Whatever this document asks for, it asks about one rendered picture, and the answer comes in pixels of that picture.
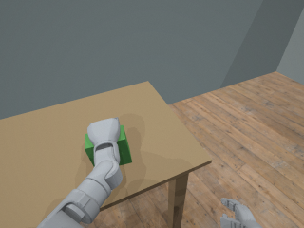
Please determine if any sponge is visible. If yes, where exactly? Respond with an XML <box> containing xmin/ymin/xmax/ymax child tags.
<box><xmin>85</xmin><ymin>125</ymin><xmax>132</xmax><ymax>166</ymax></box>

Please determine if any left robot forearm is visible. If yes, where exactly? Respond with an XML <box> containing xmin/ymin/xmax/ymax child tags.
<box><xmin>36</xmin><ymin>140</ymin><xmax>123</xmax><ymax>228</ymax></box>

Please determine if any robot left upper arm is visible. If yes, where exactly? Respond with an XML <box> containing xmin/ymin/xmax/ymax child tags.
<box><xmin>43</xmin><ymin>210</ymin><xmax>84</xmax><ymax>228</ymax></box>

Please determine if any robot left hand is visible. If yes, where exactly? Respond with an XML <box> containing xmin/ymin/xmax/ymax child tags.
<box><xmin>87</xmin><ymin>117</ymin><xmax>121</xmax><ymax>146</ymax></box>

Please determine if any robot right hand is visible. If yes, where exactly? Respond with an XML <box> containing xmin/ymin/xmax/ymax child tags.
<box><xmin>220</xmin><ymin>198</ymin><xmax>256</xmax><ymax>228</ymax></box>

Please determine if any table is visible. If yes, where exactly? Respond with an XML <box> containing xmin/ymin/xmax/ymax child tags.
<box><xmin>0</xmin><ymin>81</ymin><xmax>212</xmax><ymax>228</ymax></box>

